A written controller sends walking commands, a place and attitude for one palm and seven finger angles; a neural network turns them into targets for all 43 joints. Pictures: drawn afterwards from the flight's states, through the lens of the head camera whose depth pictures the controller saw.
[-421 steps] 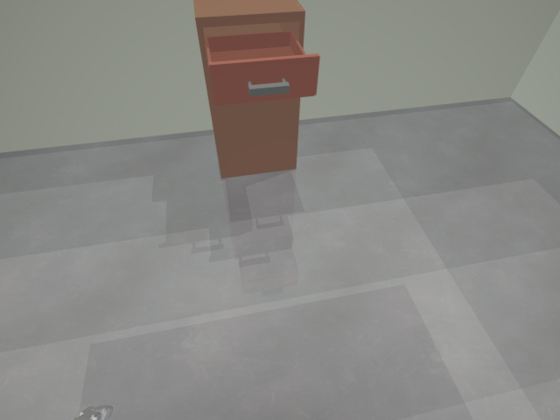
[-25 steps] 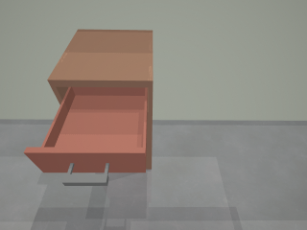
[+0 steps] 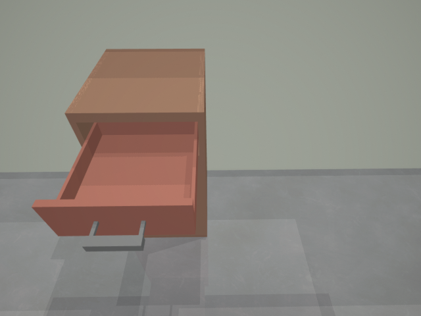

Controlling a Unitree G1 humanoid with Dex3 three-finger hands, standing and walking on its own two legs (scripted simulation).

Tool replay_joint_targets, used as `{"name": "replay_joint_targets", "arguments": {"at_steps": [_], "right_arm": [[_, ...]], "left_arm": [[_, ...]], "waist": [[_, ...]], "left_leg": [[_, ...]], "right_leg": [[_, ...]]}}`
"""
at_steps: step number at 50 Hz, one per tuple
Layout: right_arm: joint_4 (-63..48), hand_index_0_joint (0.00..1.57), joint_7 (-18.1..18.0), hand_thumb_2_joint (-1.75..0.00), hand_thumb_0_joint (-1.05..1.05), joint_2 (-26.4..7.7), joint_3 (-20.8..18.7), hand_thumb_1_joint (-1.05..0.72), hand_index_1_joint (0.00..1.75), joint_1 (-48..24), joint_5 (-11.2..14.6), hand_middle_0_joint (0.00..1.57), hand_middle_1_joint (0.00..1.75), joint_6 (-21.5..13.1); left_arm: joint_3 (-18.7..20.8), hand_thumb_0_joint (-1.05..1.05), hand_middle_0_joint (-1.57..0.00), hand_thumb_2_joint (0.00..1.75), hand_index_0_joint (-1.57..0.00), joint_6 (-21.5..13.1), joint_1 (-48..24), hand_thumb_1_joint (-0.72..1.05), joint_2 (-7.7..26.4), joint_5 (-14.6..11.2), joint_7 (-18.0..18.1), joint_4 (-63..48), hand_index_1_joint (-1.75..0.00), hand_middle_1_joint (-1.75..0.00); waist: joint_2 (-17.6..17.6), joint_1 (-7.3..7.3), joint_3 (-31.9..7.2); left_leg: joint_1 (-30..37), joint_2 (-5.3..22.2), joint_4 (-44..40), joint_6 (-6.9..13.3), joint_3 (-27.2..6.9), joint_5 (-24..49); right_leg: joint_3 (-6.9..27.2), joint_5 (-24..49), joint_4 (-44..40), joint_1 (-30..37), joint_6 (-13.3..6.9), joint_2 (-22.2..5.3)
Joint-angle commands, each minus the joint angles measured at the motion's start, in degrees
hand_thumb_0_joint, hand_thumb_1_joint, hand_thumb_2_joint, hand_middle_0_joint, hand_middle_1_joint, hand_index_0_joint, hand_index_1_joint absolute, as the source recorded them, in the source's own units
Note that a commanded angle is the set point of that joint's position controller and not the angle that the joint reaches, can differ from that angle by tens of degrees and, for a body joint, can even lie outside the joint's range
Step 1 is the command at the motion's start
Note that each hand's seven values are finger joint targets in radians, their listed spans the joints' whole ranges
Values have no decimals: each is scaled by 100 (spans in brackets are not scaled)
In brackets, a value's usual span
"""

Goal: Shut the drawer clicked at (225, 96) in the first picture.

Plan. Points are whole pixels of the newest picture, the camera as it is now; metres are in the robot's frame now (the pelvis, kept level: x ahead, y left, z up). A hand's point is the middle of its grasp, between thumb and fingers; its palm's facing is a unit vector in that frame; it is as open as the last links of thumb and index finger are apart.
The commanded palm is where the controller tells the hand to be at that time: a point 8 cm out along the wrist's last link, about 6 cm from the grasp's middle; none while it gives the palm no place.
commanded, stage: look again from close up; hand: left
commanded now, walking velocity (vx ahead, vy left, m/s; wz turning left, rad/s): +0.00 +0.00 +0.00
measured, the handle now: (117, 234) +0.31 +0.25 -0.08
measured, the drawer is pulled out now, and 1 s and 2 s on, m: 0.30 0.30 0.30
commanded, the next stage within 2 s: shuffle to correct the standing spot in 0.12 s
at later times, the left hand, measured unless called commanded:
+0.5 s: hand out of the picture +0.00 +0.18 -0.18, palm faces +0.10 -0.98 -0.18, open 7.4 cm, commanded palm none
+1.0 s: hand out of the picture +0.04 +0.19 -0.18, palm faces +0.04 -0.97 -0.23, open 7.3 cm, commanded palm none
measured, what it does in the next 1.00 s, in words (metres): stands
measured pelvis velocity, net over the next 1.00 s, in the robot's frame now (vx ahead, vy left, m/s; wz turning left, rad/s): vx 0.01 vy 0.01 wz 0.04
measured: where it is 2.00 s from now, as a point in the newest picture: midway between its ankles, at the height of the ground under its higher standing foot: outside the picture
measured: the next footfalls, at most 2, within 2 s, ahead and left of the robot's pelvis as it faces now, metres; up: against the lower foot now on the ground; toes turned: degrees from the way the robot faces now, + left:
none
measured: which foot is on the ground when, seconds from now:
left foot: down 0.00-1.00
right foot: down 0.00-1.00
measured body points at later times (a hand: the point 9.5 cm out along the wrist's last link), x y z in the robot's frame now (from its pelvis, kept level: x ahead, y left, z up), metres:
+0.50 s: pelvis +0.02 +0.01 +0.00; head +0.03 +0.02 +0.45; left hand +0.00 +0.23 -0.17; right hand +0.00 -0.23 -0.16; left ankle -0.02 +0.12 -0.73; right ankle +0.01 -0.13 -0.73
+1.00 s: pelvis +0.01 +0.01 +0.00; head +0.01 +0.01 +0.45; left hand +0.04 +0.24 -0.16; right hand +0.05 -0.23 -0.15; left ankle +0.00 +0.12 -0.74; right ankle +0.02 -0.11 -0.73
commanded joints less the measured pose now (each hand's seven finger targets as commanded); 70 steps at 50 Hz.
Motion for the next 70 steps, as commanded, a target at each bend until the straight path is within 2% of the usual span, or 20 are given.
{"name": "replay_joint_targets", "arguments": {"at_steps": [1,11,14,19,21,23,25,27,29,32,33,36,42,43,44,45,47,50,53,70], "right_arm": [[-142,20,0,-90,0,-459,-61,-90,30,387,-10,20,30,-38],[78,20,-5,-90,0,-410,-44,-90,30,441,-3,20,30,-49],[96,20,17,-90,0,-423,-58,-90,30,455,-24,20,30,17],[-70,20,57,-90,0,-331,-130,-90,30,387,-49,20,30,122],[-40,20,69,-90,0,-283,-125,-90,30,567,-58,20,30,75],[155,20,71,-90,0,-269,-100,-90,30,1019,-58,20,30,-14],[288,20,-9,-90,0,-706,-161,-90,30,1302,-90,20,30,-96],[230,20,-110,-90,0,-560,-82,-90,30,989,-79,20,30,-115],[107,20,-157,-90,0,-523,-81,-90,30,612,-45,20,30,-109],[-4,20,-173,-90,0,-445,-121,-90,30,534,34,20,30,-105],[11,20,-163,-90,0,-417,-136,-90,30,572,44,20,30,-118],[53,20,-168,-90,0,-472,-183,-90,30,536,36,20,30,-63],[110,20,-131,-90,0,-395,-166,-90,30,322,14,20,30,-32],[-344,20,-84,-90,0,-805,-313,-90,30,-110,89,20,30,-25],[-615,20,-30,-90,0,-610,-257,-90,30,-285,91,20,30,12],[-558,20,-32,-90,0,-255,-239,-90,30,28,60,20,30,7],[-453,20,-25,-90,0,-235,-244,-90,30,148,43,20,30,56],[-433,20,14,-90,0,-481,-228,-90,30,124,-45,20,30,86],[-553,20,68,-90,0,-502,-204,-90,30,-98,-50,20,30,132],[-228,20,65,-90,0,-533,-151,-90,30,442,-24,20,30,24]], "left_arm": [[123,0,-20,90,-20,-52,239,90,664,-2,16,-253,-30,-30],[146,0,-20,90,-20,-88,235,90,693,-20,2,-217,-30,-30],[212,0,-20,90,-20,-61,274,90,817,12,-8,-246,-30,-30],[440,0,-20,90,-20,-9,483,90,1163,53,12,-340,-30,-30],[477,0,-20,90,-20,-23,310,90,1105,71,25,-454,-30,-30],[418,0,-20,90,-20,2,33,90,852,53,5,-539,-30,-30],[276,0,-20,90,-20,6,-35,90,344,43,12,-608,-30,-30],[221,0,-20,90,-20,1,21,90,343,0,44,-496,-30,-30],[230,0,-20,90,-20,-26,266,90,320,-54,27,-308,-30,-30],[255,0,-20,90,-20,-102,521,90,612,-86,40,-132,-30,-30],[231,0,-20,90,-20,-79,405,90,627,-81,28,-153,-30,-30],[254,0,-20,90,-20,-45,272,90,567,-52,79,-240,-30,-30],[244,0,-20,90,-20,5,160,90,551,-25,94,-317,-30,-30],[289,0,-20,90,-20,-84,497,90,914,17,291,-186,-30,-30],[314,0,-20,90,-20,-157,439,90,1095,15,244,-262,-30,-30],[298,0,-20,90,-20,-175,346,90,1022,2,212,-362,-30,-30],[181,0,-20,90,-20,-92,23,90,899,-14,194,-511,-30,-30],[181,0,-20,90,-20,-8,-201,90,784,-14,125,-714,-30,-30],[161,0,-20,90,-20,4,-92,90,837,37,90,-686,-30,-30],[119,0,-20,90,-20,-46,607,90,548,31,31,-512,-30,-30]], "waist": [[-151,-4,647],[-169,6,308],[-293,59,434],[-1174,171,655],[-947,34,672],[-121,-150,556],[1548,-147,399],[1194,-8,450],[538,156,385],[136,81,-89],[384,21,-78],[-346,25,-73],[-218,31,-105],[-1116,140,-68],[-1209,108,-174],[-1220,-71,-611],[-814,-164,-645],[187,-118,116],[149,-64,925],[-25,21,456]], "left_leg": [[-585,362,-823,201,-369,516],[-366,367,-770,137,-287,909],[-621,192,-557,154,-188,163],[-1229,-52,569,112,162,-556],[-845,37,206,127,132,-335],[-91,163,-686,193,-102,376],[196,1231,-1078,722,-1362,2756],[241,1318,-871,966,-1248,4818],[245,1066,-425,712,-847,5376],[64,513,-322,215,-365,3795],[60,540,-624,189,-405,3508],[261,600,-437,230,-367,3972],[318,587,-663,217,-322,3054],[-285,657,709,42,-129,3383],[-721,245,838,-32,89,1686],[-794,59,526,69,20,-64],[-323,87,-20,64,37,108],[-553,529,-383,213,-410,563],[-1113,352,-666,186,-504,-498],[-1164,439,-1266,286,-772,-830]], "right_leg": [[459,63,-784,-195,-257,-297],[432,624,-810,103,-273,-358],[519,-446,-886,76,-366,-457],[1468,-1883,-1768,-50,-823,-1352],[1259,-1488,-1513,-382,-842,-1340],[338,-765,-488,-681,-565,-666],[-510,-947,864,-953,-164,151],[-131,-1422,1038,-858,-208,-2],[-48,-68,42,-288,-202,-97],[361,3210,-109,572,-348,-540],[266,2894,-78,546,-335,-558],[198,3029,-10,492,-267,-432],[282,2307,-254,420,-263,-410],[440,4462,-430,465,-124,-632],[608,5852,-306,1001,-350,-991],[795,6102,-113,1244,-517,-1223],[592,4045,-174,723,-527,-1076],[457,298,-634,-222,-310,-443],[616,-1051,-1040,-696,-335,-374],[386,-618,-934,-187,-241,-269]]}}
